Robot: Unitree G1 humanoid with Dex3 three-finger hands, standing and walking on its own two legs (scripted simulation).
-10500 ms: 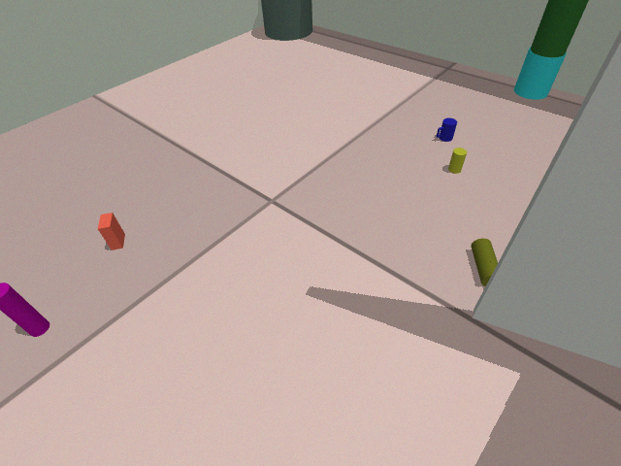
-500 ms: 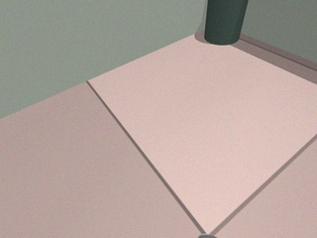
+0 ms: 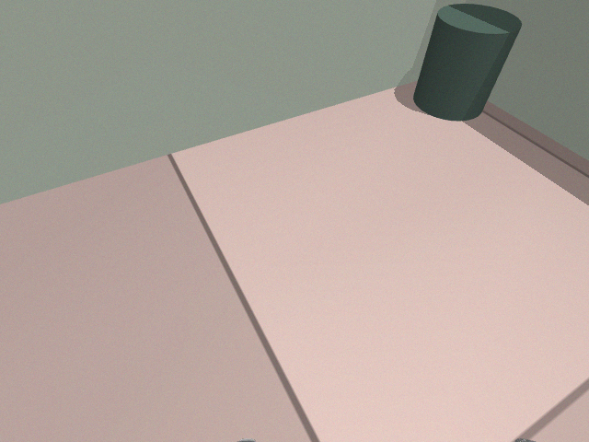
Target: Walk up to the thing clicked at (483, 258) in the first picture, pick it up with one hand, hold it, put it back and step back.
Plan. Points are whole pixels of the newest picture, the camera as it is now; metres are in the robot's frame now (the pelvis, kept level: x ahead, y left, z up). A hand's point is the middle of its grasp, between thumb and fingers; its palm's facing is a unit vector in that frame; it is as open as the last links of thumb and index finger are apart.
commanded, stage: walk up
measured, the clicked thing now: out of the picture -0.71 -0.89 -0.71
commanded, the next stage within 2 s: none
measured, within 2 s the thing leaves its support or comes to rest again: neither
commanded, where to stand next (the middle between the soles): +0.45 -0.03 m, yaw -1 degrees
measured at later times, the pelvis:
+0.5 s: pelvis +0.18 -0.05 -0.01, yaw -12 degrees
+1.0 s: pelvis +0.41 +0.02 -0.02, yaw -35 degrees
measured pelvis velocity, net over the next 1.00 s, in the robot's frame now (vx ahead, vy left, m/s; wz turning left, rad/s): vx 0.41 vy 0.02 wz -0.60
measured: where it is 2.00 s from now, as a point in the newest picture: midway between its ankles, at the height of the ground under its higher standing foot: (275, 385)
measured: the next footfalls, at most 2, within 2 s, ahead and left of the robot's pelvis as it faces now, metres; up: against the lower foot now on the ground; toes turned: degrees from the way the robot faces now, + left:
right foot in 0.42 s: +0.28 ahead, -0.18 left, +0.00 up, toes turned -15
left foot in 0.98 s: +0.61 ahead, +0.05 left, +0.00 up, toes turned -38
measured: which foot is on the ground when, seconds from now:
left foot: down 0.00-0.44, up 0.46-0.96, down 0.98-1.00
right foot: down 0.00-0.00, up 0.02-0.40, down 0.42-1.00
